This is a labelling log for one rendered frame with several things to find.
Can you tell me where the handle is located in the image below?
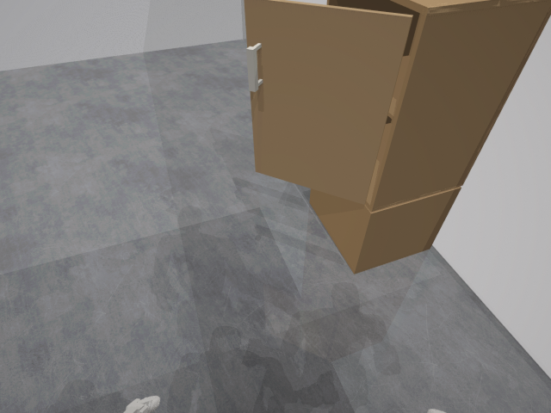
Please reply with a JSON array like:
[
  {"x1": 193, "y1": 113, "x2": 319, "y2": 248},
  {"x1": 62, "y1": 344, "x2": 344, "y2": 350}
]
[{"x1": 246, "y1": 43, "x2": 263, "y2": 92}]

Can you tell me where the robot left hand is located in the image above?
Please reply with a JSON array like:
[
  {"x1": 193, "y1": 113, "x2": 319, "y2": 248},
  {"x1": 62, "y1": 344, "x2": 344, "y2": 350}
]
[{"x1": 123, "y1": 396, "x2": 160, "y2": 413}]

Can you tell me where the cupboard door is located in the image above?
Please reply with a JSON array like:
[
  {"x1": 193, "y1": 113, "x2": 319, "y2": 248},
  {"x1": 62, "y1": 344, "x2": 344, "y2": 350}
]
[{"x1": 244, "y1": 0, "x2": 413, "y2": 205}]

